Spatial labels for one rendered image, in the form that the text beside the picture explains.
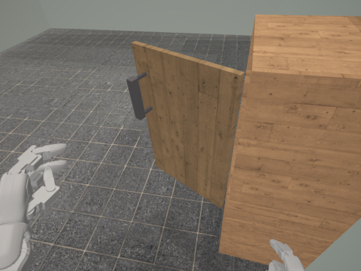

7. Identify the cupboard door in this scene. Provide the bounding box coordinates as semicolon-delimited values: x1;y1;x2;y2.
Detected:
131;41;245;208

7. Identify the handle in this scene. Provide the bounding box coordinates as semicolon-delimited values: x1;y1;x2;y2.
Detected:
126;72;153;120

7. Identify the robot left forearm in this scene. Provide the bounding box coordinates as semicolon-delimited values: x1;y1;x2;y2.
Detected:
0;222;33;271

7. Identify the robot left hand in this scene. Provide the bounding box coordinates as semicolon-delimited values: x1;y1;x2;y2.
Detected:
0;143;67;225

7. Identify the robot right hand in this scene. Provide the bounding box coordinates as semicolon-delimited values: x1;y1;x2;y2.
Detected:
266;239;305;271

